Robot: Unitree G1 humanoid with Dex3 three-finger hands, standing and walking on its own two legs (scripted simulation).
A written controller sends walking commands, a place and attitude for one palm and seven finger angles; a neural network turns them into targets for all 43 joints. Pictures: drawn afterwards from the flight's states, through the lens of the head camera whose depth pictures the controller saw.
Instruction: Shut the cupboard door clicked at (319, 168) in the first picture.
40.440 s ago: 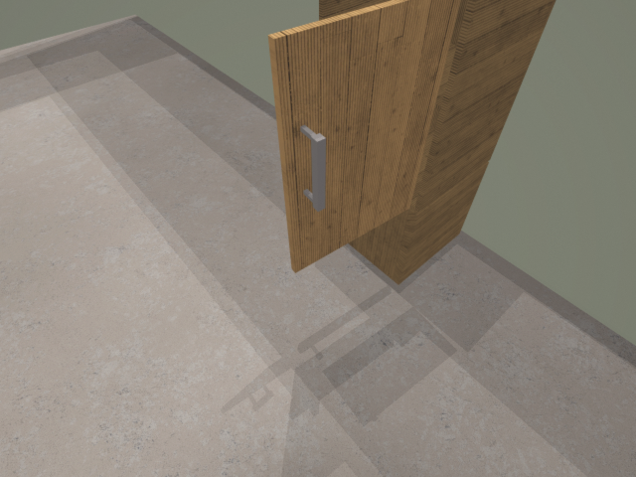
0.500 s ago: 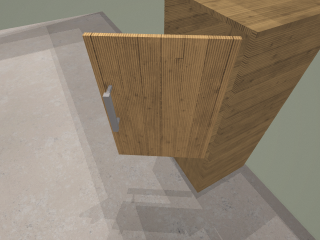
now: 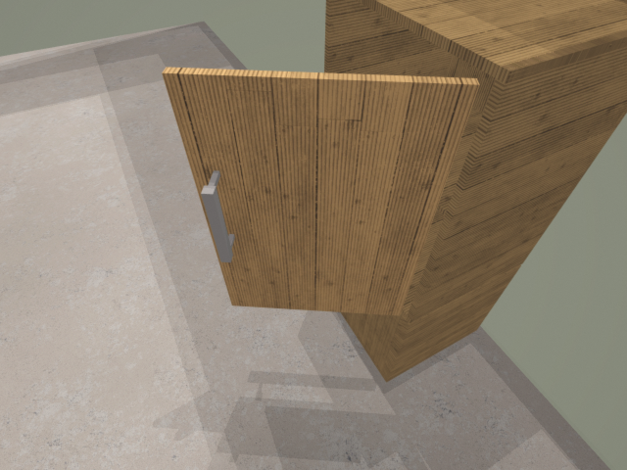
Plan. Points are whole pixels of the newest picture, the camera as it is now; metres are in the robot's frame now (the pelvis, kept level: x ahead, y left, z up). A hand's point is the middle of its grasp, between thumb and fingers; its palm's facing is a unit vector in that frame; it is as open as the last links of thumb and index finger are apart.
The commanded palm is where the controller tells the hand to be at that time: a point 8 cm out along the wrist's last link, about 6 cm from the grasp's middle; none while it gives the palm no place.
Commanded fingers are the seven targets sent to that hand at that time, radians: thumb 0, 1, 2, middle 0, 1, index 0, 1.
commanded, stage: look again from close up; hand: left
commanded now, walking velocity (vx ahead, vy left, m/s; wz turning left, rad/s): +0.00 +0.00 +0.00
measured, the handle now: (221, 219) +0.51 +0.20 -0.01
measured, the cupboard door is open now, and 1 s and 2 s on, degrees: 58 58 58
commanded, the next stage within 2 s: shuffle to correct the standing spot in 0.40 s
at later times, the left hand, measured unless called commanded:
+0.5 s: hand out of the picture +0.00 +0.16 -0.18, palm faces +0.04 -0.98 -0.18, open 7.4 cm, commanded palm none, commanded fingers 0.00 0.90 0.90 -0.20 -0.30 -0.20 -0.30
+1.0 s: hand out of the picture +0.04 +0.16 -0.18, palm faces +0.06 -0.99 -0.16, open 7.4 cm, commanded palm none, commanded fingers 0.00 0.90 0.90 -0.20 -0.30 -0.20 -0.30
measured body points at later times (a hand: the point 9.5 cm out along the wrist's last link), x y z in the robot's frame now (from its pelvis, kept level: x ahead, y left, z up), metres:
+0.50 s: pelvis +0.01 +0.00 +0.00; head +0.02 +0.00 +0.45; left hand +0.00 +0.22 -0.16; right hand +0.00 -0.21 -0.16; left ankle +0.00 +0.12 -0.74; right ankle +0.01 -0.11 -0.74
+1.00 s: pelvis +0.06 +0.01 +0.00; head +0.10 +0.02 +0.45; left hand +0.04 +0.22 -0.17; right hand +0.05 -0.20 -0.16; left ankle +0.00 +0.12 -0.73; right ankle +0.02 -0.11 -0.73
